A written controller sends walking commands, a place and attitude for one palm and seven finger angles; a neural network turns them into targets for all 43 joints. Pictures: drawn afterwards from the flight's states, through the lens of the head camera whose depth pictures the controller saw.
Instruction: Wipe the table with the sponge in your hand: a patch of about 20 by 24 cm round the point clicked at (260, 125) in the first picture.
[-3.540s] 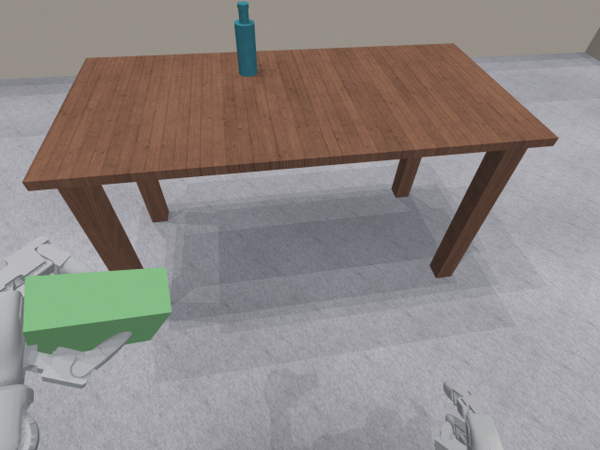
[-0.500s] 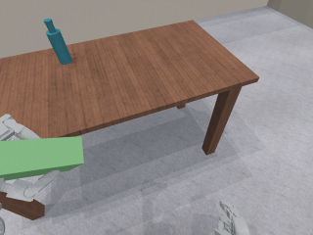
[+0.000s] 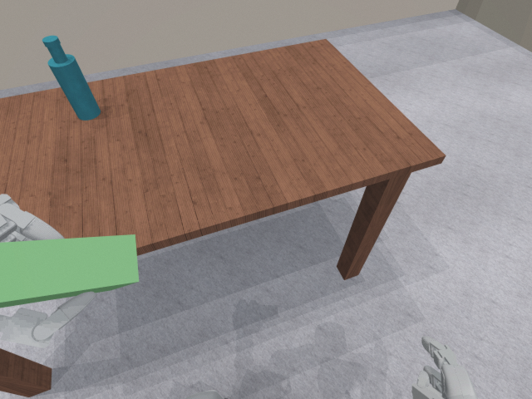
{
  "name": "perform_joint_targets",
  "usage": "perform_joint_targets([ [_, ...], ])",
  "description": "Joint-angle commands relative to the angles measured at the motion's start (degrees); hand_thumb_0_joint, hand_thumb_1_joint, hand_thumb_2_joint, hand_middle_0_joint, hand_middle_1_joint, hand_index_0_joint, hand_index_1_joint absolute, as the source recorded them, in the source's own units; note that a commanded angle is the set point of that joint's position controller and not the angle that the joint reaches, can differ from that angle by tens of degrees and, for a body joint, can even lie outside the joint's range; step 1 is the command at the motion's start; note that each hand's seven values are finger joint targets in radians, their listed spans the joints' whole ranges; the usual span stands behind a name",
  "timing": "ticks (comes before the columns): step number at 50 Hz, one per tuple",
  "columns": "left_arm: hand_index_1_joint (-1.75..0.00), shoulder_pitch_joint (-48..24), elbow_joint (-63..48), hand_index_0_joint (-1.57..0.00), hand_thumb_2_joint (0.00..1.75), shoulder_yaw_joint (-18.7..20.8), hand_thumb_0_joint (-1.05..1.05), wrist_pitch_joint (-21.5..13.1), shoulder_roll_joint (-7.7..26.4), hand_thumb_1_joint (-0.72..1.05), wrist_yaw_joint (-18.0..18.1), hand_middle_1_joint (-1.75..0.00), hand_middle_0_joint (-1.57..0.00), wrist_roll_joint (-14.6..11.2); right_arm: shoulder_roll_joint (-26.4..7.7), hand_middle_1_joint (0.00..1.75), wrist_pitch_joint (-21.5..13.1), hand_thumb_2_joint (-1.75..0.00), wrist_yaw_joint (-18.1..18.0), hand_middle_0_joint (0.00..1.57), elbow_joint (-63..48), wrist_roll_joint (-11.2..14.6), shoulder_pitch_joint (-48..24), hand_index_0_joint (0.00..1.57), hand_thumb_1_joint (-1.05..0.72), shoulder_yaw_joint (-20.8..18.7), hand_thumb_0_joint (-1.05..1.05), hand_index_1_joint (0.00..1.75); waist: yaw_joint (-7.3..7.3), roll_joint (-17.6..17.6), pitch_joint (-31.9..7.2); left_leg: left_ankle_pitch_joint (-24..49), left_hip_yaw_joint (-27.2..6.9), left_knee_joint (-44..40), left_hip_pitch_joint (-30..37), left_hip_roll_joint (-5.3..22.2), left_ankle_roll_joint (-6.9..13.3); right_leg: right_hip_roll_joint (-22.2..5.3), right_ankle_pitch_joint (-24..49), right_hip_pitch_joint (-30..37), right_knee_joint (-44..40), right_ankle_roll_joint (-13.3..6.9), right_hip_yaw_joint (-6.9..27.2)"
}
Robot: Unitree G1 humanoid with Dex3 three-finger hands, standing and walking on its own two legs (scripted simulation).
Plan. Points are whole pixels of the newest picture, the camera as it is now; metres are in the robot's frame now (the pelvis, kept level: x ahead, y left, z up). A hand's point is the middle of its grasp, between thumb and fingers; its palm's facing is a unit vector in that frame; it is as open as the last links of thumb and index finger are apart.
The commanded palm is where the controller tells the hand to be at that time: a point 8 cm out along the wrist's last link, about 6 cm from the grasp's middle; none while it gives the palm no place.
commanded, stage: take the last steps up to it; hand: left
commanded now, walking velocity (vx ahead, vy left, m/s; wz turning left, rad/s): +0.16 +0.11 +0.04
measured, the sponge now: (82, 269) +0.22 +0.21 +0.17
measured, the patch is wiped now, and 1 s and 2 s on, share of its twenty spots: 0.00 0.00 0.00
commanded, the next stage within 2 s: come to a stop and stand still in 0.02 s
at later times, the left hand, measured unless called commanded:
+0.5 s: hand (76, 261) +0.23 +0.22 +0.17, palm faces +0.45 -0.78 -0.44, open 9.2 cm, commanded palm +0.18 +0.25 +0.18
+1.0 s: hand (85, 309) +0.18 +0.19 +0.16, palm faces +0.42 -0.82 -0.40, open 9.2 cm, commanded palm +0.14 +0.23 +0.18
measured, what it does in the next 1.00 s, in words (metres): steps on the spot: left foot, then right foot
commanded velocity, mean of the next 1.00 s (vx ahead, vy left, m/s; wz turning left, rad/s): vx -0.01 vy -0.01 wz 0.00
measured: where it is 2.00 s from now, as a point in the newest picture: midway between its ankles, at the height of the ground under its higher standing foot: outside the picture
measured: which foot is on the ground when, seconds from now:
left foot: up 0.00-0.02, down 0.04-0.42, up 0.44-0.66, down 0.68-1.00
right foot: down 0.00-0.04, up 0.06-0.34, down 0.36-1.00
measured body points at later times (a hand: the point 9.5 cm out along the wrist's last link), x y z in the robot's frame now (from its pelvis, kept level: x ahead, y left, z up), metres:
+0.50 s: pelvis +0.02 -0.03 +0.00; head +0.03 -0.06 +0.45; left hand +0.20 +0.26 +0.19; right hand +0.19 -0.24 -0.11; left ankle +0.04 +0.11 -0.71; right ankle +0.05 -0.10 -0.74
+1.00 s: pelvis -0.03 -0.05 +0.00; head -0.03 -0.06 +0.45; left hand +0.15 +0.23 +0.18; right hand +0.14 -0.27 -0.10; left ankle -0.01 +0.08 -0.73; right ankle +0.05 -0.10 -0.74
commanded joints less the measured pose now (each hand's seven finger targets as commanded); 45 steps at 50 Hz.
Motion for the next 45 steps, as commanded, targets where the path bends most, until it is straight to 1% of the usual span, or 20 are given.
perform_joint_targets([
  [1, -1.6, -7.2, -8.2, -1.2, 1.3, 4.8, 0.0, -2.2, 7.5, 0.1, 1.4, -1.6, -1.2, -1.4, -3.9, 0.3, -2.7, -0.9, -0.8, 0.2, -8.1, 0.1, -2.8, 0.2, -0.9, -1.0, 0.0, 0.3, -0.78, 8.5, -14.6, 16.6, -10.2, -10.3, 22.0, 7.2, 5.9, -3.6, 18.2, -7.2, 17.0, 1.5, 3.6],
  [2, -1.6, -7.6, -8.4, -1.2, 1.3, 4.5, 0.0, -2.5, 7.6, 0.1, 1.2, -1.6, -1.2, -1.4, -3.9, 0.3, -2.8, -0.9, -0.5, 0.2, -8.3, 0.4, -2.4, 0.2, -0.9, -0.8, 0.0, 0.3, 0.06, 16.2, -15.3, 30.1, -25.2, -10.3, 27.3, 18.2, 12.6, 1.3, -11.7, -18.4, 26.6, 2.8, 4.0],
  [3, -1.6, -9.9, -8.4, -1.2, 1.3, 3.7, 0.0, -2.7, 8.9, 0.1, 1.0, -1.6, -1.2, -0.5, -3.5, 0.3, -3.4, -0.9, -0.1, 0.2, -8.8, 0.7, -2.5, 0.2, -0.9, -0.3, 0.0, 0.3, 0.06, 14.2, -12.8, 27.6, -29.2, -12.0, 25.2, 20.2, 14.6, 2.5, -16.7, -21.8, 34.5, 2.0, 7.1],
  [5, -1.6, -10.8, -8.7, -1.2, 1.3, 4.0, 0.0, -1.9, 9.8, 0.1, 0.5, -1.6, -1.2, -0.3, -3.0, 0.3, -3.5, -0.9, -0.4, 0.2, -6.7, -0.3, -4.3, 0.2, -0.9, 0.6, 0.0, 0.3, 0.01, 13.1, -9.7, 15.2, -26.6, -14.4, 16.1, 19.8, 15.4, -0.8, -12.3, -22.1, 36.8, 2.6, 9.2],
  [8, -1.6, -11.9, -17.3, -1.2, 1.3, 4.2, 0.0, -1.4, 9.9, 0.1, 0.3, -1.6, -1.2, -0.4, -2.8, 0.3, -5.1, -0.9, 0.3, 0.2, -6.6, -0.1, -4.6, 0.2, -0.9, 1.0, 0.0, 0.3, 0.99, 13.0, -7.9, 12.7, -14.9, -15.5, 9.0, 14.0, 10.8, -0.8, -2.3, -16.1, 27.5, 3.2, 7.9],
  [12, -1.6, -6.6, -16.0, -1.2, 1.3, 4.7, 0.0, -0.3, 8.1, 0.1, 0.6, -1.6, -1.2, -1.7, -2.0, 0.3, -7.0, -0.9, 0.4, 0.2, -6.4, -0.7, -3.8, 0.2, -0.9, 2.3, 0.0, 0.3, 0.44, 15.5, -10.0, 13.0, -12.1, -16.4, 7.7, 13.5, 8.0, 2.5, -0.3, -8.0, 14.1, 3.6, 5.0],
  [17, -1.6, -5.6, -5.4, -1.2, 1.3, 5.0, 0.0, 1.3, 6.0, 0.1, 0.9, -1.6, -1.2, -1.8, -2.0, 0.3, -6.6, -0.9, -0.1, 0.2, -5.6, 0.1, -3.6, 0.2, -0.9, 2.5, 0.0, 0.3, 0.31, 11.0, -10.8, 7.9, -8.5, -9.6, 7.2, 11.6, 4.3, 3.9, 7.2, 0.2, -4.0, 3.9, 4.2],
  [18, -1.6, -5.9, -3.8, -1.2, 1.3, 4.8, 0.0, 1.5, 5.8, 0.1, 0.7, -1.6, -1.2, -1.5, -1.9, 0.3, -6.3, -0.9, -0.2, 0.2, -5.6, 0.2, -3.4, 0.2, -0.9, 2.3, 0.0, 0.3, 0.01, 7.1, -10.9, 5.3, -7.0, -6.8, 7.3, 9.7, 2.8, 3.0, 12.2, 1.3, -8.5, 3.5, 5.9],
  [20, -1.6, -9.3, -2.0, -1.2, 1.3, 3.2, 0.0, 2.1, 6.1, 0.1, 0.4, -1.6, -1.2, -1.4, -1.1, 0.3, -5.8, -0.9, -0.3, 0.2, -5.6, 0.1, -3.4, 0.2, -0.9, 2.6, 0.0, 0.3, -1.41, -5.1, -10.3, -4.6, -4.4, 2.0, 4.8, 2.6, -0.5, -6.2, 26.3, -1.3, -11.5, -0.7, 19.9],
  [21, -1.6, -10.0, -1.2, -1.2, 1.3, 1.8, 0.0, 3.0, 5.3, 0.1, 0.0, -1.6, -1.2, -1.9, -1.3, 0.3, -5.6, -0.9, -0.1, 0.2, -5.6, 0.2, -3.3, 0.2, -0.9, 2.3, 0.0, 0.3, -0.85, -11.6, -9.6, -9.8, -5.3, 7.2, 3.8, -1.0, -1.2, -9.7, 25.4, -3.5, -13.4, -3.3, 24.3],
  [22, -1.6, -10.6, -1.6, -1.2, 1.3, 1.4, 0.0, 3.4, 5.6, 0.1, -0.3, -1.6, -1.2, -1.7, -1.9, 0.3, -5.4, -0.9, 0.1, 0.2, -5.8, 0.3, -4.6, 0.2, -0.9, 1.8, 0.0, 0.3, -0.02, -12.8, -8.3, -12.6, -7.4, 12.9, 2.2, -1.4, -0.9, -11.6, 25.7, -4.0, -14.3, -5.1, 26.0],
  [23, -1.6, -12.4, -3.3, -1.2, 1.3, 1.8, 0.0, 3.2, 6.7, 0.1, -0.1, -1.6, -1.2, -1.5, -1.5, 0.3, -5.1, -0.9, 0.0, 0.2, -5.9, 0.4, -6.1, 0.2, -0.9, 2.3, 0.0, 0.3, 0.25, -10.1, -8.2, -14.0, -9.0, 16.2, 0.6, -1.2, -0.7, -12.4, 26.7, -3.8, -14.3, -6.1, 26.5],
  [26, -1.6, -11.5, -4.9, -1.2, 1.3, 2.5, 0.0, 2.1, 7.4, 0.1, 0.4, -1.6, -1.2, -0.7, -0.3, 0.3, -4.8, -0.9, -0.8, 0.2, -5.8, -0.1, -7.0, 0.2, -0.9, 3.8, 0.0, 0.3, 0.62, -6.1, -9.9, -12.3, -8.9, 14.1, -0.9, -1.6, -0.5, -10.0, 31.7, 2.1, -10.9, -5.6, 18.3],
  [32, -1.6, -5.5, -10.7, -1.2, 1.3, 5.5, 0.0, 0.4, 9.1, 0.1, 1.3, -1.6, -1.2, -1.2, -1.7, 0.3, -4.3, -0.9, -1.1, 0.2, -7.3, -0.8, -4.9, 0.2, -0.9, 2.4, 0.0, 0.3, 1.02, 0.8, -12.3, -3.8, -7.7, -5.9, 6.6, -2.7, 0.2, -6.9, 25.8, 5.6, -10.2, -4.0, 17.8],
  [35, -1.6, -4.3, -13.8, -1.2, 1.3, 4.9, 0.0, -0.5, 9.1, 0.1, 1.3, -1.6, -1.2, -1.5, -3.8, 0.3, -4.2, -0.9, -1.0, 0.2, -8.5, -0.3, -5.2, 0.2, -0.9, 1.4, 0.0, 0.3, 1.42, 11.0, -12.6, 16.6, -15.1, -12.1, 12.6, 6.2, 2.2, 0.4, 18.1, 2.4, -5.0, 0.3, 13.9],
  [36, -1.6, -3.0, -11.2, -1.2, 1.3, 4.6, 0.0, -0.3, 8.7, 0.1, 1.2, -1.6, -1.2, -1.5, -3.9, 0.3, -4.2, -0.9, -1.0, 0.2, -8.5, 0.1, -5.0, 0.2, -0.9, 1.4, 0.0, 0.3, 1.58, 11.1, -11.9, 17.3, -15.8, -11.8, 11.2, 7.9, 2.6, 1.6, 15.5, 1.9, -5.1, 0.9, 13.4],
  [37, -1.6, -2.9, -10.5, -1.2, 1.3, 4.8, 0.0, -0.4, 8.6, 0.1, 1.0, -1.6, -1.2, -1.6, -3.3, 0.3, -4.1, -0.9, -1.2, 0.2, -8.3, -0.4, -5.6, 0.2, -0.9, 2.1, 0.0, 0.3, 1.17, 16.2, -10.1, 16.1, -16.6, -12.8, 7.8, 8.3, 3.2, 2.2, 15.5, 1.8, -4.1, 1.2, 11.9],
  [38, -1.6, -4.2, -10.8, -1.2, 1.3, 4.3, 0.0, -0.4, 8.0, 0.1, 0.7, -1.6, -1.2, -1.3, -3.1, 0.3, -4.4, -0.9, -1.2, 0.2, -8.1, -0.7, -5.5, 0.2, -0.9, 2.2, 0.0, 0.3, 1.07, 17.1, -8.7, 14.1, -16.3, -13.7, 4.8, 8.7, 2.9, 2.4, 13.1, 2.7, -2.9, 1.3, 10.7],
  [43, -1.6, -9.2, -4.9, -1.2, 1.3, 1.0, 0.0, 0.6, 5.5, 0.1, 0.1, -1.6, -1.2, -0.9, -3.8, 0.3, -5.3, -0.9, -1.4, 0.2, -7.2, -0.2, -4.7, 0.2, -0.9, 2.2, 0.0, 0.3, 0.75, 7.4, -5.9, -4.2, -13.1, -13.0, -1.4, 5.5, 2.1, 1.9, 13.0, 3.6, -6.6, 1.4, 13.8],
  [45, -1.6, -9.8, -2.3, -1.2, 1.3, 0.1, 0.0, 1.1, 5.1, 0.1, -0.1, -1.6, -1.2, -0.8, -3.7, 0.3, -5.4, -0.9, -1.2, 0.2, -6.6, -0.3, -3.9, 0.2, -0.9, 2.2, 0.0, 0.3, 0.48, 1.7, -5.6, -9.2, -11.3, -9.3, 0.4, 2.2, 1.5, -0.5, 7.0, -0.1, -12.2, 0.7, 18.4],
])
